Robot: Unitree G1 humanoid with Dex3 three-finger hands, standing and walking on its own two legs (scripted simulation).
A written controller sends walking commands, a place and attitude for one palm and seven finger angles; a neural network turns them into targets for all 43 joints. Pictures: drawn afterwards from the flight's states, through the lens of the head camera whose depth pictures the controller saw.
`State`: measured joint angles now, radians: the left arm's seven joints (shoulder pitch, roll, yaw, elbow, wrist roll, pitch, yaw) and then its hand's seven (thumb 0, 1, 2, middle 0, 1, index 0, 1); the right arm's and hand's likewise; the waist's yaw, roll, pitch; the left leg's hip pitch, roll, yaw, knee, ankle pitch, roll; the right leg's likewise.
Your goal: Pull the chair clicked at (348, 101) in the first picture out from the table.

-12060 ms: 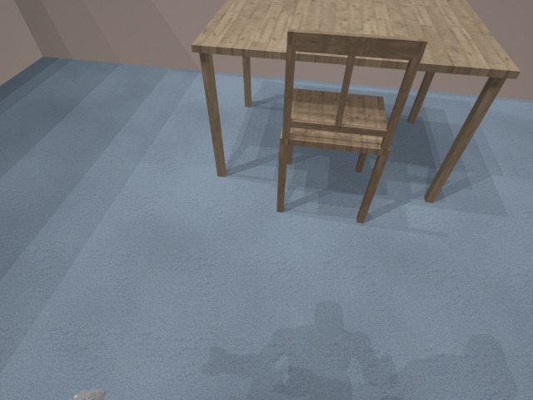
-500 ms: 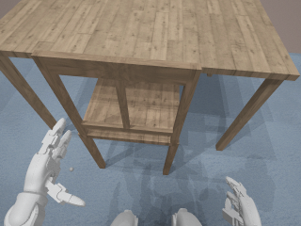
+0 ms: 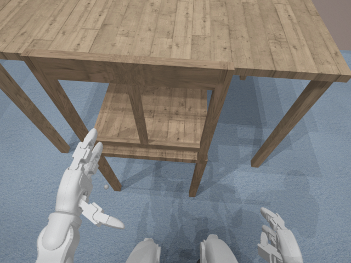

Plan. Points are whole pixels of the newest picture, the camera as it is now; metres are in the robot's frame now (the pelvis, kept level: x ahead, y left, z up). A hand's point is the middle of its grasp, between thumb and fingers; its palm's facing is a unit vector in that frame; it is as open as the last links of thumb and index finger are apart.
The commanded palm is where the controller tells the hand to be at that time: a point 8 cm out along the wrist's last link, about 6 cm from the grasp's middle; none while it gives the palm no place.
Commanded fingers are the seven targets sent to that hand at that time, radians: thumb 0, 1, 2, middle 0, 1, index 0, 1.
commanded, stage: aim the fingers beside a spindle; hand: left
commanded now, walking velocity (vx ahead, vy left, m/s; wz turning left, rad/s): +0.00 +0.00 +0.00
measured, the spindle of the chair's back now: (139, 117) +0.47 +0.12 +0.00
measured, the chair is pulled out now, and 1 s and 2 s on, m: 0.00 0.00 0.00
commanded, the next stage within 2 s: push the fingers through the gap in 1.36 s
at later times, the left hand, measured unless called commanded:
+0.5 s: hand (128, 177) +0.30 +0.12 +0.01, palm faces -0.07 -1.00 -0.03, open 16.9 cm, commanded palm +0.29 +0.17 +0.02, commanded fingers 0.00 -0.50 0.30 -0.06 -0.08 -0.06 -0.08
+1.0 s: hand (132, 173) +0.31 +0.11 +0.01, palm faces -0.05 -1.00 -0.04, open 16.9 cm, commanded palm +0.30 +0.16 +0.01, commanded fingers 0.00 -0.50 0.30 -0.06 -0.08 -0.06 -0.08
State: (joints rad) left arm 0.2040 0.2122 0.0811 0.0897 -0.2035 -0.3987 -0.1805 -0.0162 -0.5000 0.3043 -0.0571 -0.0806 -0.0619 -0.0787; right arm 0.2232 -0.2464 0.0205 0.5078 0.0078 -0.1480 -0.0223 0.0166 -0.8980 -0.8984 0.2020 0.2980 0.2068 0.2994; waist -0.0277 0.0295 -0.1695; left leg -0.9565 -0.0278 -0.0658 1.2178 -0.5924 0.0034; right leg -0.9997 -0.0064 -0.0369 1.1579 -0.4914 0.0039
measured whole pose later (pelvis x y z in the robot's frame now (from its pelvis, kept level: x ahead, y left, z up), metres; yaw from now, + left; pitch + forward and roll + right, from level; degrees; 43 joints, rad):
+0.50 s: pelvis +0.00 -0.01 -0.01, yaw +0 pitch +21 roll -1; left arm 0.07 0.17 0.02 0.20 -0.14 -0.41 -0.09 -0.02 -0.50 0.30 -0.06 -0.08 -0.06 -0.08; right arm 0.21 -0.24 0.01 0.51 0.00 -0.08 0.00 0.02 -0.90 -0.90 0.20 0.30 0.21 0.30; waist -0.04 0.02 -0.18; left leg -1.02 -0.03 -0.06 1.26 -0.61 -0.01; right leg -1.07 0.00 -0.03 1.22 -0.51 -0.01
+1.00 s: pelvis -0.01 -0.01 -0.02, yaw +0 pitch +22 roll -1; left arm -0.01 0.15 0.01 0.26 -0.12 -0.43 -0.04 -0.02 -0.50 0.30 -0.06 -0.08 -0.06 -0.08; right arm 0.20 -0.24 0.01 0.51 0.00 -0.04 0.01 0.02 -0.90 -0.90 0.20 0.30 0.21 0.30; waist -0.04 0.03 -0.18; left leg -1.06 -0.03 -0.05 1.29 -0.61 0.00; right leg -1.12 -0.01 -0.02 1.25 -0.51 0.00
